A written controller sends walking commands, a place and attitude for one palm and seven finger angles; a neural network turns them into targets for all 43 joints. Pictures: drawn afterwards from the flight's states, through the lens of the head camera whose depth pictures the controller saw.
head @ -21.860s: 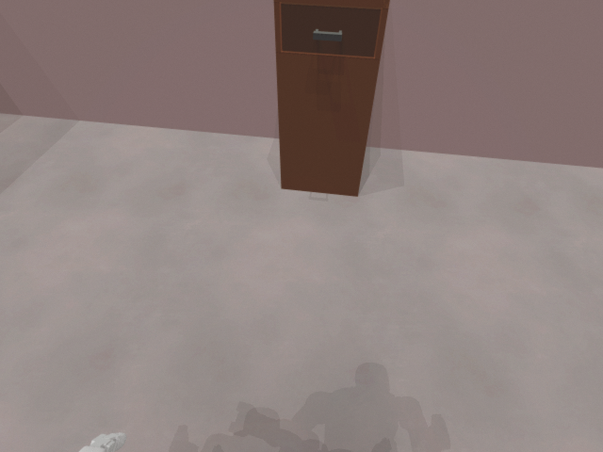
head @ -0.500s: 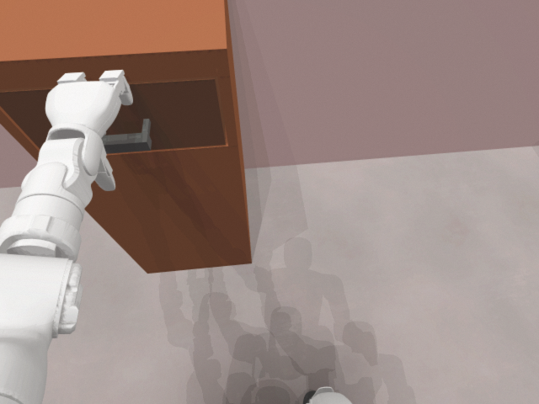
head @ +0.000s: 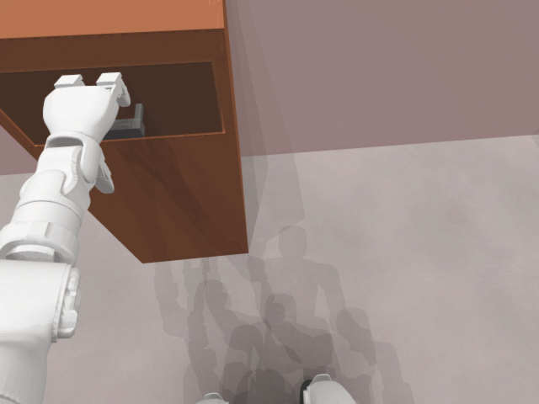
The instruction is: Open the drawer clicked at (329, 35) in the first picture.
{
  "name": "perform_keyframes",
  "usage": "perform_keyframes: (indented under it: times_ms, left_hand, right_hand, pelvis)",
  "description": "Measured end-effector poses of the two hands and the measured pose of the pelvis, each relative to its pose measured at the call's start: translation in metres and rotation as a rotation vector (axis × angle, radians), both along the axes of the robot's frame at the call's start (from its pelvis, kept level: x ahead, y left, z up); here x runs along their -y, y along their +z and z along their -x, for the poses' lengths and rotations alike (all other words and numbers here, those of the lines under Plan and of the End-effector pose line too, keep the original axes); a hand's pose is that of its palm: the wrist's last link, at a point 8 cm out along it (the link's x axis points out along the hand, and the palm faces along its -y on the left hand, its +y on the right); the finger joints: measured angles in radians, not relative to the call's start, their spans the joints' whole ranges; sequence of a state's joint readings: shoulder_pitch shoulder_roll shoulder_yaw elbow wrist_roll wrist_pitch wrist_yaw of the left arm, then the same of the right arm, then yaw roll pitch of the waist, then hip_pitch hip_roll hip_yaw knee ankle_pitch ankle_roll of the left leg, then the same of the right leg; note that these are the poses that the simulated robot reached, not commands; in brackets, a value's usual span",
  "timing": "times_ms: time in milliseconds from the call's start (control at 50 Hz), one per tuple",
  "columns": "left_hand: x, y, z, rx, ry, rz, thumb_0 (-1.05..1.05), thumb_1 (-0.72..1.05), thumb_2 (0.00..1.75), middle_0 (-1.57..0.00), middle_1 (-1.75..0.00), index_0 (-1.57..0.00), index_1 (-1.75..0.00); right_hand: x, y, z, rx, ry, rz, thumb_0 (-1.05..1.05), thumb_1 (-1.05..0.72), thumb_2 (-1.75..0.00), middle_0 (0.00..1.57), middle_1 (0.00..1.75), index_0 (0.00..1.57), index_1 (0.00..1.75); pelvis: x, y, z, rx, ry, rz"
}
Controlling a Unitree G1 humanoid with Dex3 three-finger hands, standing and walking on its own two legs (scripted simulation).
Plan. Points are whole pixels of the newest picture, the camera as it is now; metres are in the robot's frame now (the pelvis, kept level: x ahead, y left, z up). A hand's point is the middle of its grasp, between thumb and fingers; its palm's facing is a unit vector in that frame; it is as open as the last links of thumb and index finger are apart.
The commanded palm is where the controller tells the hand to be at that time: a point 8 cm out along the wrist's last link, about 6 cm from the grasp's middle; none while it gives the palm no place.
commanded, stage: lower the fingers behind the handle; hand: left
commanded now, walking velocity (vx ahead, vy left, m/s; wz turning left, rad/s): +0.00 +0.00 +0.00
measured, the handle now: (112, 120) +0.56 +0.23 +0.04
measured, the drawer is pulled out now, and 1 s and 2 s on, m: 0.00 0.00 0.00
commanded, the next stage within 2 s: lift the fingers back up to retry in 1.00 s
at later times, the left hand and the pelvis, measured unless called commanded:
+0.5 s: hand (102, 141) +0.51 +0.23 +0.05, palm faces -0.03 +0.03 -1.00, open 13.8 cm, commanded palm +0.49 +0.23 +0.07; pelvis -0.01 +0.00 -0.01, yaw +0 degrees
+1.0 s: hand (103, 144) +0.51 +0.23 +0.05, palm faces -0.05 +0.03 -1.00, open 13.8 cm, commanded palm +0.49 +0.23 +0.07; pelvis -0.02 +0.00 -0.02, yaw +0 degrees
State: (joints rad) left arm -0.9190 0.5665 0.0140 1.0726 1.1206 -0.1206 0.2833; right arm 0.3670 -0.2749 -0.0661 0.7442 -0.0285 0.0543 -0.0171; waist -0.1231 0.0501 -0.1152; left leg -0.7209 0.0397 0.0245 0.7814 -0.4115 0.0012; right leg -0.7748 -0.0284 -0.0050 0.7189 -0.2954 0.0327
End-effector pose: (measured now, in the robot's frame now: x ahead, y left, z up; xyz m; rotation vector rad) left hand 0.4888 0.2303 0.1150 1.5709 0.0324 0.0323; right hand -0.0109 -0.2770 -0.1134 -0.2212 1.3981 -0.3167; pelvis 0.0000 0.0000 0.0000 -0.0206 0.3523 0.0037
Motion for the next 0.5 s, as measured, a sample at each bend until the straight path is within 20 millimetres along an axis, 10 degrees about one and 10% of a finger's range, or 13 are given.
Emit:
perform_keyframes:
  times_ms: [500]
  left_hand:
    - [0.0, -0.013, -0.001, -0.034, 0.016, -0.035, 0.0, -0.49, 0.3, -0.28, -1.27, -0.31, -1.2]
  right_hand:
    - [-0.002, -0.008, 0.01, -0.02, 0.0, -0.001, 0.0, -0.91, -0.9, 0.2, 0.3, 0.21, 0.3]
  pelvis:
    - [0.0, -0.009, 0.006, -0.027, 0.005, 0.002]
